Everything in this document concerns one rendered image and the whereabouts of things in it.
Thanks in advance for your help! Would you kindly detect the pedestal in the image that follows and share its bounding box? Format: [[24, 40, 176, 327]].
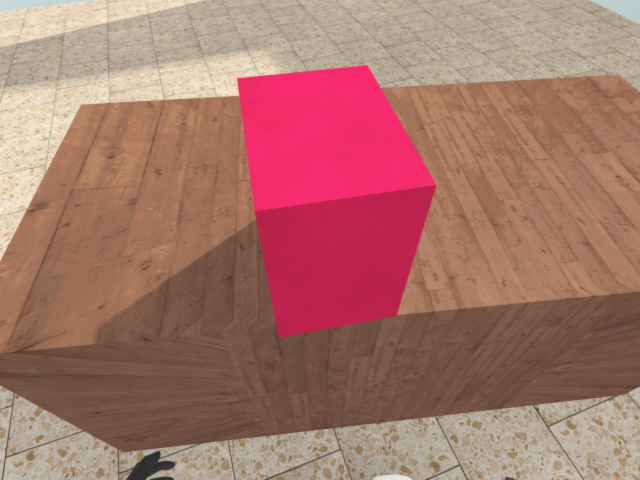
[[0, 75, 640, 452]]

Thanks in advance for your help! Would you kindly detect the left robot hand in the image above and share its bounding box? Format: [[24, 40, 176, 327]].
[[126, 451, 175, 480]]

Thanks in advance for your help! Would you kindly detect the carton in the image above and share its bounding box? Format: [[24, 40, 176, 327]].
[[237, 65, 436, 338]]

